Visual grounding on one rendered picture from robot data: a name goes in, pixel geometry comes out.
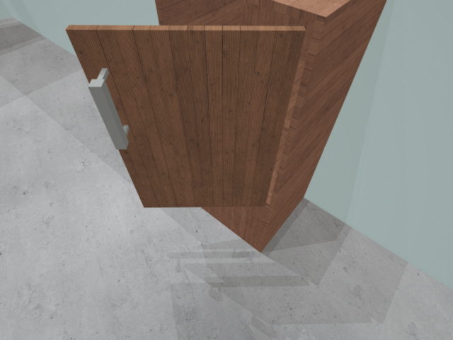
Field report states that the handle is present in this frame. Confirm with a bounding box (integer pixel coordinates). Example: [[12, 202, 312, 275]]
[[88, 68, 129, 149]]

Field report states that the cupboard door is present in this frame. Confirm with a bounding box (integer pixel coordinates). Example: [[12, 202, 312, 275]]
[[66, 25, 306, 208]]

